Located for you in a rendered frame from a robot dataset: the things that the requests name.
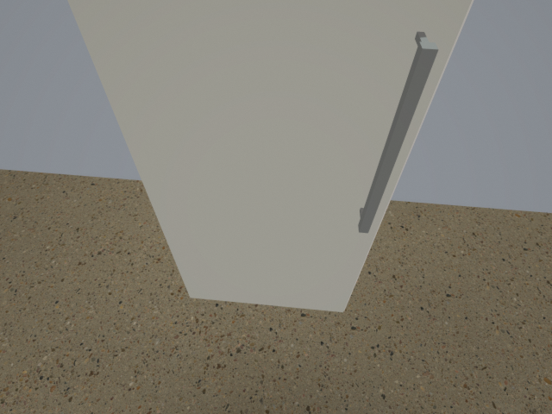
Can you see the handle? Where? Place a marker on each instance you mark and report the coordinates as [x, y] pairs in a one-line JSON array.
[[418, 75]]

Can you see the fridge door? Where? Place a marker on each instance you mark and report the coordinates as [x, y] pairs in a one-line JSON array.
[[257, 127]]

